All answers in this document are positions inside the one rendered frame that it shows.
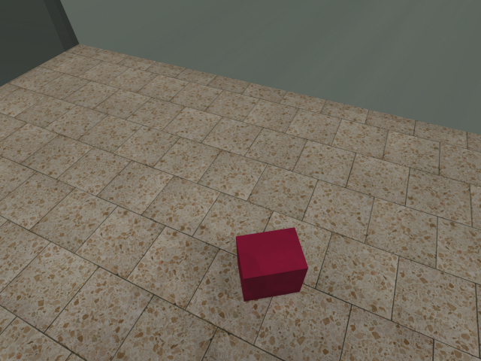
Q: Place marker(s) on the carton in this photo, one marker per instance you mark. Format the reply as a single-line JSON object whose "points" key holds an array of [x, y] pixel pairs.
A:
{"points": [[270, 263]]}

